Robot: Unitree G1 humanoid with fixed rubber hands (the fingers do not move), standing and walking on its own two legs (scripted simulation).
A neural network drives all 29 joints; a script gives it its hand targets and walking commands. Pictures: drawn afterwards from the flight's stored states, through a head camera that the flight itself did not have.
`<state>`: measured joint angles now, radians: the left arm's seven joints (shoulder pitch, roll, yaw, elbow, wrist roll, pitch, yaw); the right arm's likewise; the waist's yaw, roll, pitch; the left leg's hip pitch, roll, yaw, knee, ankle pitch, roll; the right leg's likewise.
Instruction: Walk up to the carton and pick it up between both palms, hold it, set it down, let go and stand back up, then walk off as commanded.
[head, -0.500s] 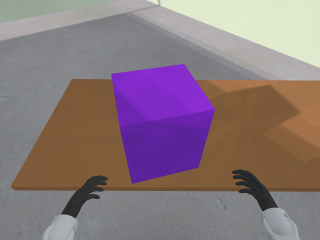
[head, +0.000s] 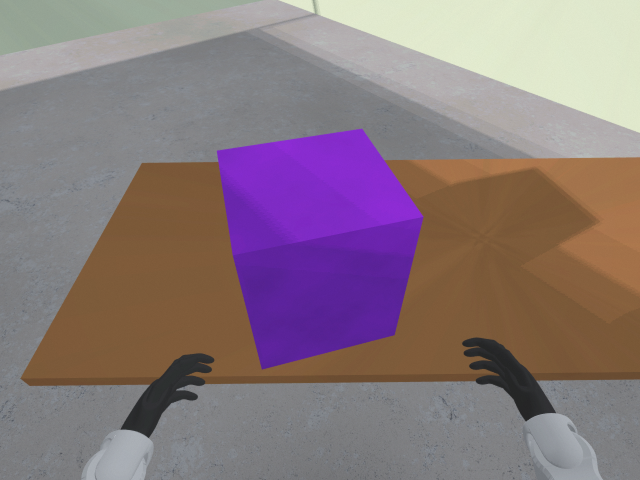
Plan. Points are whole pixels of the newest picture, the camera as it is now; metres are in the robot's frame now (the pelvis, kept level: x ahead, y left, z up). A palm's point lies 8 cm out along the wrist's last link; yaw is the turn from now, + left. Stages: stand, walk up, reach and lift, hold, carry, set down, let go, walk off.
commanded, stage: walk off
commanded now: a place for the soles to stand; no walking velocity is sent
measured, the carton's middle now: (311, 249) +0.42 +0.02 +0.07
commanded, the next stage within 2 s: none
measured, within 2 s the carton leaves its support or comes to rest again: neither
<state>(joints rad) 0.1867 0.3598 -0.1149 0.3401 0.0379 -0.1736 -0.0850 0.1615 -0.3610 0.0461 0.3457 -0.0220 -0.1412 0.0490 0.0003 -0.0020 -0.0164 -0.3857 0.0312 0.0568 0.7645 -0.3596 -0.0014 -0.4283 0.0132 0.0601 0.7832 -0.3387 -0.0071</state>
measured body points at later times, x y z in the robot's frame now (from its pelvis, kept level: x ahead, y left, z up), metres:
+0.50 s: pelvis -0.12 -0.01 -0.01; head -0.02 -0.03 +0.43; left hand +0.02 +0.32 -0.09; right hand +0.01 -0.37 -0.09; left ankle +0.02 +0.12 -0.69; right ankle -0.11 -0.09 -0.71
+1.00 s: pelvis -0.18 +0.01 +0.00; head -0.09 +0.04 +0.44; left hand -0.02 +0.32 -0.11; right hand -0.08 -0.34 -0.07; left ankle -0.22 +0.12 -0.71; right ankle -0.17 -0.12 -0.67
